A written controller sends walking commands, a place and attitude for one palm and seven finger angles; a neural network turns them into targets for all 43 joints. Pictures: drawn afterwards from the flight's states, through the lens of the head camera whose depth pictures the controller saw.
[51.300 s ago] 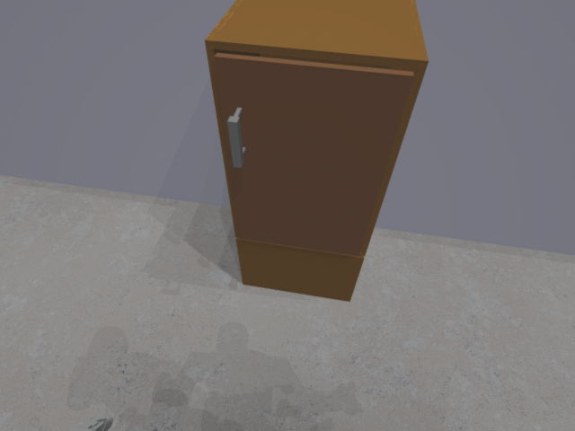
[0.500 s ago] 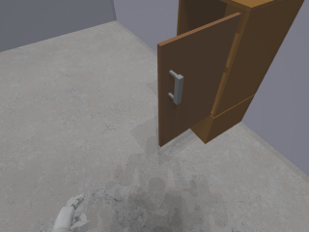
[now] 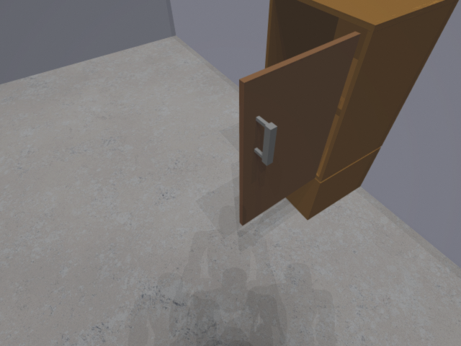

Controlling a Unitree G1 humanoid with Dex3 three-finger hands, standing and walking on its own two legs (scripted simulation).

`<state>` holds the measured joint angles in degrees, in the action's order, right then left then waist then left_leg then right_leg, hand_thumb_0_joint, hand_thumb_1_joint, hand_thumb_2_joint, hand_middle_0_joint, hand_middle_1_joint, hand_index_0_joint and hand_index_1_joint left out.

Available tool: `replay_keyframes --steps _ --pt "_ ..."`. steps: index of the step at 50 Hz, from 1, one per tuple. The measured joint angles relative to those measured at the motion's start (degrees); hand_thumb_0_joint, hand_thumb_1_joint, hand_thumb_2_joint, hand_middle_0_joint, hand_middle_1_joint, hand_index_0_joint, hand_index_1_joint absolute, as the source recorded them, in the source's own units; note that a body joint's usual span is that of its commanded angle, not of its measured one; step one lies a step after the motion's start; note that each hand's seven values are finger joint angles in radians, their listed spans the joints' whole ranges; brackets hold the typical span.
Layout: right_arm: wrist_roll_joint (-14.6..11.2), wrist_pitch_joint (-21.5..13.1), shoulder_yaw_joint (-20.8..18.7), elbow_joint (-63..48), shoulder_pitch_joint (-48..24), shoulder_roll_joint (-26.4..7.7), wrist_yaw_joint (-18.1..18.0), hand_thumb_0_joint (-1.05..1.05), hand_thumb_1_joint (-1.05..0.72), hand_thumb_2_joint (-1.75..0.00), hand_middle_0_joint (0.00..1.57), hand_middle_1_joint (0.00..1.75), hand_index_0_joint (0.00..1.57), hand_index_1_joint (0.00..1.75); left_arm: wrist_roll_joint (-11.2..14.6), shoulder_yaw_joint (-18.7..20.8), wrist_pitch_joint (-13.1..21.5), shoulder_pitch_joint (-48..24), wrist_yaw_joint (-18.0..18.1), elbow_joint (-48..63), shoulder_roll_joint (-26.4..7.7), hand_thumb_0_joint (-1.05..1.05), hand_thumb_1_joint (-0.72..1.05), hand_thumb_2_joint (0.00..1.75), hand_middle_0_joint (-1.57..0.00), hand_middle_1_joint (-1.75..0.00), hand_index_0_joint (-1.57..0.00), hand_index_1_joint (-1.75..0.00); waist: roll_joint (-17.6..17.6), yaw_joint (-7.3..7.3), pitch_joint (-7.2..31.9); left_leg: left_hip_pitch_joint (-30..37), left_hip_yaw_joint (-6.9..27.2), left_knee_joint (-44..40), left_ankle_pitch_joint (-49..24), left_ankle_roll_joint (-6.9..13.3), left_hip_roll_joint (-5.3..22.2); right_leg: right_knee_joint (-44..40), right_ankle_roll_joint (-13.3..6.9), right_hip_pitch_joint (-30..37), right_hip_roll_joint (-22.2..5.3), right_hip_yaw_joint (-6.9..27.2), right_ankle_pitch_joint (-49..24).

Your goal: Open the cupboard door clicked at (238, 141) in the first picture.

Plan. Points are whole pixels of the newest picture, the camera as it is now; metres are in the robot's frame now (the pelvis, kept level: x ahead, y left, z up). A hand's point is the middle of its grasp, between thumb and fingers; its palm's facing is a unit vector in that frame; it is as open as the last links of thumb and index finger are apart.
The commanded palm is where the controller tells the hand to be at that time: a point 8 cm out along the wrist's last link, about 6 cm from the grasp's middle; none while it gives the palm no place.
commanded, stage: let the arm hang, fingers relaxed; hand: left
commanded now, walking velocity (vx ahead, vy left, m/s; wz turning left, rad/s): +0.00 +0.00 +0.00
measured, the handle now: (263, 140) +0.59 -0.05 -0.01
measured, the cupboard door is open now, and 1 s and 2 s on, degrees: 93 93 93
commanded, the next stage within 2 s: look to check the result in 0.40 s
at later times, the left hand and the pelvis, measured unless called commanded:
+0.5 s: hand out of the picture -0.02 +0.16 -0.18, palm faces +0.04 -0.98 -0.17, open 7.4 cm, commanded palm none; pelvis +0.00 +0.01 +0.00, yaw -1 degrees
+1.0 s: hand out of the picture +0.00 +0.17 -0.18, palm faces +0.03 -0.98 -0.18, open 7.4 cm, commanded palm none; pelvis +0.01 +0.01 +0.00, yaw -1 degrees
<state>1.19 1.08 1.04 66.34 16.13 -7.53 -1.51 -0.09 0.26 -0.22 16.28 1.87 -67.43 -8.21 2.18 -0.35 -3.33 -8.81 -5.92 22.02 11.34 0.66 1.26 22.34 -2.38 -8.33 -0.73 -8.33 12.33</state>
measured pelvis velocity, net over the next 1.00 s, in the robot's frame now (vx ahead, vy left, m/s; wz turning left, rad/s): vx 0.01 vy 0.01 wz -0.01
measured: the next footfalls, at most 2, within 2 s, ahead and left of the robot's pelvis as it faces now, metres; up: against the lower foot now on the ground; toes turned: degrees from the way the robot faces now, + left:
none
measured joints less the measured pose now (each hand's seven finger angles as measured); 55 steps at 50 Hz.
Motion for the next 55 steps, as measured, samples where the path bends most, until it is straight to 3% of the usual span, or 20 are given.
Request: replay_keyframes --steps 9,55 --pt "0.04 -0.47 -0.01 1.09 1.69 1.98 -0.27 0.00 -0.91 -0.90 0.20 0.30 0.20 0.30 -0.22 -0.08 0.20 -0.49 0.46 -0.09 2.56 0.01 0.92 0.90 -0.20 -0.30 -0.20 -0.30 -0.87 -0.41 0.49 0.15 -0.56 0.06 0.20 0.27 -0.26 0.81 0.26 -0.38 -0.31 0.58 0.35" --pt "-0.06 -1.03 -0.34 0.34 0.23 1.06 -0.42 0.00 -0.91 -0.90 0.20 0.30 0.20 0.30 -0.19 0.24 0.68 -0.34 0.40 0.73 1.92 0.01 0.91 0.90 -0.20 -0.29 -0.20 -0.30 -1.37 -0.36 0.17 0.61 -1.05 -0.59 0.82 0.88 -0.93 0.53 1.13 -0.23 -0.90 1.16 0.85"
